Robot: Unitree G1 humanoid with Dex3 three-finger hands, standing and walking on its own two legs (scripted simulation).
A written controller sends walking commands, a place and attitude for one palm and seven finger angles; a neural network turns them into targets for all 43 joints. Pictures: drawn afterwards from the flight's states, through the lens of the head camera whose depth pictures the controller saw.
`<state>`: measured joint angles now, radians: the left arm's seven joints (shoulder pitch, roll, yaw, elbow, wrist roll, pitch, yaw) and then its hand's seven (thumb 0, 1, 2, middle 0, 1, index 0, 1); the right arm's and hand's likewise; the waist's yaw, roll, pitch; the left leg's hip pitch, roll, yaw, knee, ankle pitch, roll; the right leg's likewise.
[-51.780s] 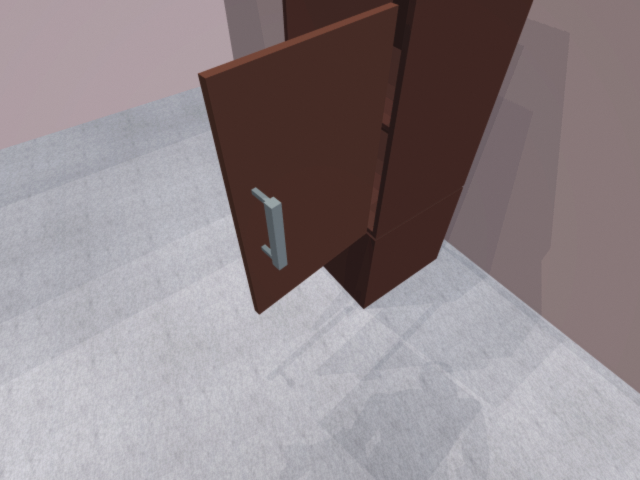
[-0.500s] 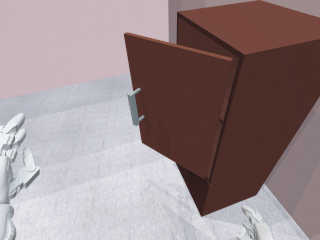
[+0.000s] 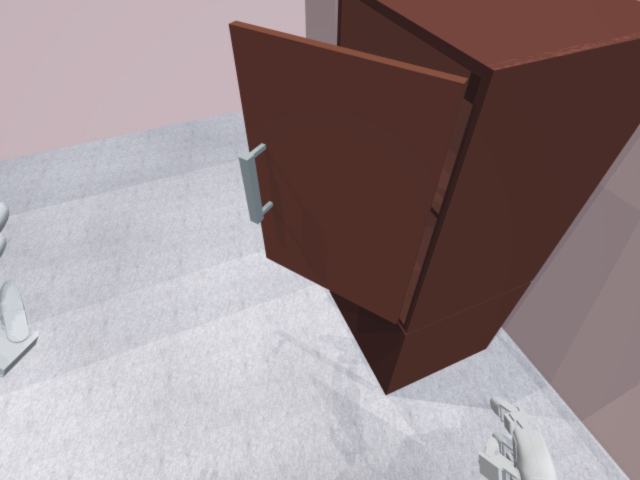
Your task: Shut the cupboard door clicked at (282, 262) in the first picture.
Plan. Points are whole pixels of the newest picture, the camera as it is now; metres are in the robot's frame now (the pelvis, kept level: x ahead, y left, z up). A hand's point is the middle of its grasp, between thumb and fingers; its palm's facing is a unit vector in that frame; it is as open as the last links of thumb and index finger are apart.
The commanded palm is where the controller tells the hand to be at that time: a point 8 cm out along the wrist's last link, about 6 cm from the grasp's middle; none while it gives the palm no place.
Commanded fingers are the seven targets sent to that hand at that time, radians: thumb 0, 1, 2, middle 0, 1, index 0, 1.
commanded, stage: step back with the hand held close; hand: left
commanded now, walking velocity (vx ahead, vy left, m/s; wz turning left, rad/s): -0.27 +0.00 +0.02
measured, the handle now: (258, 184) +0.67 +0.17 -0.04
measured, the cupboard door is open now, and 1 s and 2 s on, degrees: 34 34 34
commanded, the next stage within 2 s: stop stepping back and stand still in 0.90 s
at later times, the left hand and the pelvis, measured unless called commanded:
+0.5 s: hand out of the picture +0.12 +0.26 +0.17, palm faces +0.51 -0.74 -0.43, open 7.4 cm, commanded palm +0.04 +0.29 +0.18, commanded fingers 0.00 0.90 0.90 -0.20 -0.30 -0.20 -0.30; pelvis -0.08 -0.01 -0.02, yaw +4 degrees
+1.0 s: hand out of the picture +0.03 +0.19 +0.17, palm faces +0.31 -0.83 -0.47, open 7.4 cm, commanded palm -0.06 +0.25 +0.18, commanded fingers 0.00 0.90 0.90 -0.20 -0.30 -0.20 -0.30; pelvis -0.20 -0.05 -0.01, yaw -1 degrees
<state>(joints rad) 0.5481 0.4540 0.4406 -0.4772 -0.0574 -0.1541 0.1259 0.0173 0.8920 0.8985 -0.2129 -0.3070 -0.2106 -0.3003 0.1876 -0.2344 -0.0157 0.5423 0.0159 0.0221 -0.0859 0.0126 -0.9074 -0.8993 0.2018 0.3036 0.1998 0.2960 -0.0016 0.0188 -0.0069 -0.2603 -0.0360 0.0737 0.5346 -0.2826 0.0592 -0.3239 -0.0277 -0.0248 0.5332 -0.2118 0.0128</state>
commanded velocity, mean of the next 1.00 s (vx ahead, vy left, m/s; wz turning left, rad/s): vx -0.34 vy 0.00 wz -0.03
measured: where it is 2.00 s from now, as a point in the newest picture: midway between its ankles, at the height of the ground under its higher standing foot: outside the picture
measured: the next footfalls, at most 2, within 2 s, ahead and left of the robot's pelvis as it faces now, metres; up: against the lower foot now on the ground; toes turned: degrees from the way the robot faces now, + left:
right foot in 0.88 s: -0.29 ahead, -0.15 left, +0.00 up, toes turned -4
left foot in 1.32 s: -0.11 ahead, +0.08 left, +0.00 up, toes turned +0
